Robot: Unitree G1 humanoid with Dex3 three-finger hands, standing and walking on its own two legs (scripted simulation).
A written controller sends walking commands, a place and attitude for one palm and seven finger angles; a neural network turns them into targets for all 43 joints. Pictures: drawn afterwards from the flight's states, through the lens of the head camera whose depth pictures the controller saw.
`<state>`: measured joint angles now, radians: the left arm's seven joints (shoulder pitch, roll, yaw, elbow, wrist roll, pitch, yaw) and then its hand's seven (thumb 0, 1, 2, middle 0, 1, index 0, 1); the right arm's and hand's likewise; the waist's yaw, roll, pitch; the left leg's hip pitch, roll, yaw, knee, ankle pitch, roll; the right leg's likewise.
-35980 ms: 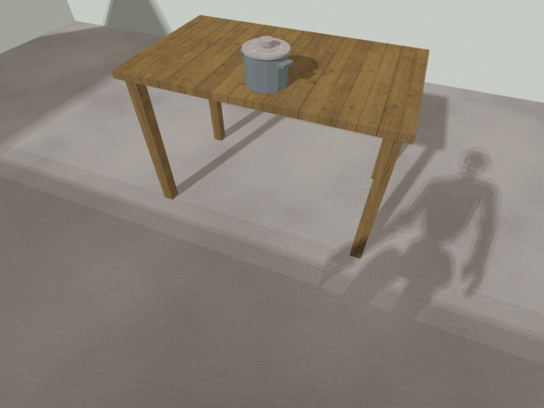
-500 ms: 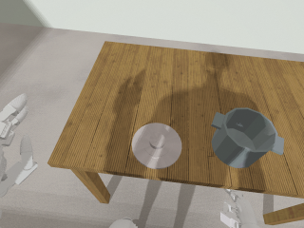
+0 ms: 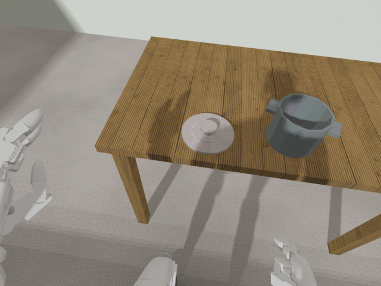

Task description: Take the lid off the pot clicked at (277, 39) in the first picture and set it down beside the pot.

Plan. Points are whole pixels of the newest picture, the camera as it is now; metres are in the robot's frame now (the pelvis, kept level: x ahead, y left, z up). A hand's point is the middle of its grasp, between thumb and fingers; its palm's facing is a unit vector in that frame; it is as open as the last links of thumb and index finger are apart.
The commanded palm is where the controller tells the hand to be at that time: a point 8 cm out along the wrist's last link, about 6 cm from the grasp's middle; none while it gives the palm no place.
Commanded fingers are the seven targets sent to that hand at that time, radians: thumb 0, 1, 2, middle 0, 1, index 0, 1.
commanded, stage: stop stepping back and stand still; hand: left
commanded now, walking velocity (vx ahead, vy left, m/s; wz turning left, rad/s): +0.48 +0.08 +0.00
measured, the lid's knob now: (208, 127) +0.54 -0.02 -0.03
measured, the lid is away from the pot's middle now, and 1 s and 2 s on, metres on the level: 0.25 0.25 0.25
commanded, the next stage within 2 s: let the arm hang, fingers relaxed in 1.96 s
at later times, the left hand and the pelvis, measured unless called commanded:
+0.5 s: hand out of the picture +0.04 +0.27 +0.18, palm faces +0.34 -0.81 -0.48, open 7.4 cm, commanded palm -0.03 +0.32 +0.19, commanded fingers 0.00 0.90 0.90 -0.20 -0.30 -0.20 -0.30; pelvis -0.16 +0.04 -0.03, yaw +1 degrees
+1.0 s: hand out of the picture -0.03 +0.30 -0.03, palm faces +0.08 -0.97 -0.21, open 7.4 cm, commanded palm none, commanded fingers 0.00 0.90 0.90 -0.20 -0.30 -0.20 -0.30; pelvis -0.27 +0.11 +0.01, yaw +2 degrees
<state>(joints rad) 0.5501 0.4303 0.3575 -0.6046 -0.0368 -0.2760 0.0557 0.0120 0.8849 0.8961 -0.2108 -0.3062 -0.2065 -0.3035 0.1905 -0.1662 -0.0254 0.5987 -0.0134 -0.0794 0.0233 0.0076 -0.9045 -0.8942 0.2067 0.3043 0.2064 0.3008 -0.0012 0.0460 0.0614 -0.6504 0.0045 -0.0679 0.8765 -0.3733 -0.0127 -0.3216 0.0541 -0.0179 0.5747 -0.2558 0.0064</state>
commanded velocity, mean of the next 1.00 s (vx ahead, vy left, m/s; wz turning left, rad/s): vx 0.30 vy -0.10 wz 0.00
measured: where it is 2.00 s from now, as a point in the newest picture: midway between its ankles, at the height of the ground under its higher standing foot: outside the picture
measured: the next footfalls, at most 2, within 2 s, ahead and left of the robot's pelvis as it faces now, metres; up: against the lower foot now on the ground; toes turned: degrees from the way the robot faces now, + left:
left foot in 0.16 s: -0.07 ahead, +0.13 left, +0.00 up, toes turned -1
right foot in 0.42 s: -0.08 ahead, -0.06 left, +0.00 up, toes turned +0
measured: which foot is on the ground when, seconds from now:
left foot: up 0.00-0.14, down 0.16-0.44, up 0.46-0.64, down 0.66-1.00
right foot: down 0.00-0.20, up 0.22-0.40, down 0.42-0.70, up 0.72-1.00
